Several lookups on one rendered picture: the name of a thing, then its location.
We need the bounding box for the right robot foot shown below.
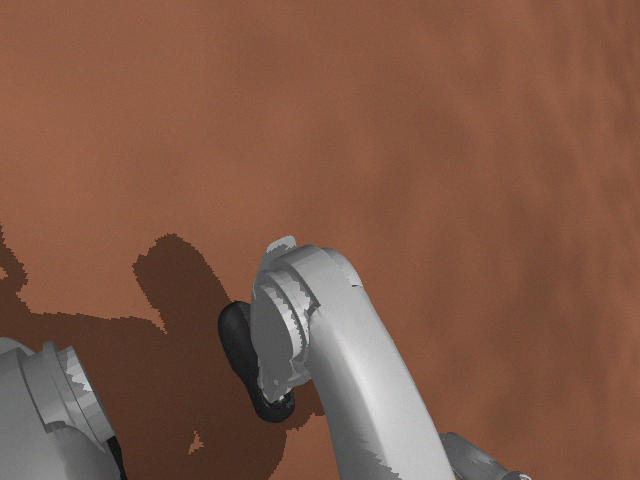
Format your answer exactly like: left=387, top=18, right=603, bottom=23
left=218, top=301, right=295, bottom=423

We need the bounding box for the right robot hand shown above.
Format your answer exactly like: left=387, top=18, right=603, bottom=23
left=438, top=432, right=509, bottom=480

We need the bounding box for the left robot foot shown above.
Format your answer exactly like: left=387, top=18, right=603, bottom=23
left=106, top=435, right=128, bottom=480

